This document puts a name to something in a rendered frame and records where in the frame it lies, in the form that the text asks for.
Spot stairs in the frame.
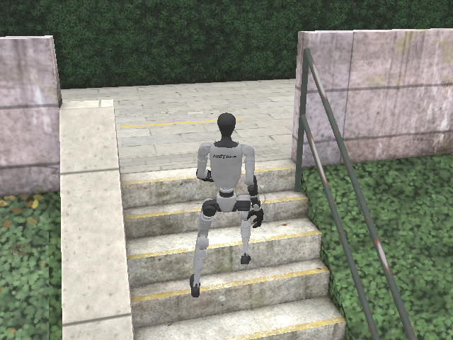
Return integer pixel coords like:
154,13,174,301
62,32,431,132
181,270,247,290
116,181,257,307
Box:
122,169,346,340

